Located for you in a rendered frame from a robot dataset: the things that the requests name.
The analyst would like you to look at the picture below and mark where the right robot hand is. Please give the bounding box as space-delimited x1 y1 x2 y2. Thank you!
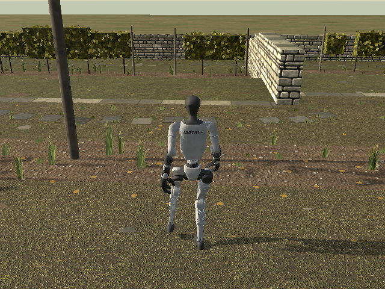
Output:
205 160 220 172

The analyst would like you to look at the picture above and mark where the robot left upper arm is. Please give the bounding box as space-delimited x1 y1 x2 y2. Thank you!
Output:
167 122 180 157

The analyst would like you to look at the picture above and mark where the right robot foot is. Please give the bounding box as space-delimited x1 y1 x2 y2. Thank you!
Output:
193 234 205 250

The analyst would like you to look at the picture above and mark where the robot right forearm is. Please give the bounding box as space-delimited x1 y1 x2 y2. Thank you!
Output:
212 145 221 164

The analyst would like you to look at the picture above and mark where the right robot shin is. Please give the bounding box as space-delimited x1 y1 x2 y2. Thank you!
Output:
196 200 206 241

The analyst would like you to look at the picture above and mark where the robot right upper arm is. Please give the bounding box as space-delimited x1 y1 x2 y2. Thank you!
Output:
205 121 220 154

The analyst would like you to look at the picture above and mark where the robot left forearm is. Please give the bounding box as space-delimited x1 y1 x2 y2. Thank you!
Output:
161 148 173 179

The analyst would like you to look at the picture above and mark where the left robot hand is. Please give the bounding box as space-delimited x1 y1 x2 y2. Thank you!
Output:
161 178 175 194

